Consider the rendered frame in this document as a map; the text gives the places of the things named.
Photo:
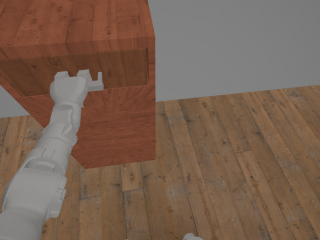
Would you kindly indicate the left robot forearm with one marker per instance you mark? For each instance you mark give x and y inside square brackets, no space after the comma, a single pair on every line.
[55,144]

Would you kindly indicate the left robot hand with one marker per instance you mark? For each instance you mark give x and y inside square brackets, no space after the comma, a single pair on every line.
[70,89]

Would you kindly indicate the drawer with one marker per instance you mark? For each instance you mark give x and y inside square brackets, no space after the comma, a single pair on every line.
[32,76]

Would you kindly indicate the handle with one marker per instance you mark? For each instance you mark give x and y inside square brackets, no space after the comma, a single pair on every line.
[96,85]

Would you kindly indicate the cabinet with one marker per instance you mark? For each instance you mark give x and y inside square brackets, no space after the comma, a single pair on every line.
[117,125]

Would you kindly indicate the robot left upper arm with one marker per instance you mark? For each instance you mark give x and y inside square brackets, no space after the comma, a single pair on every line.
[35,196]

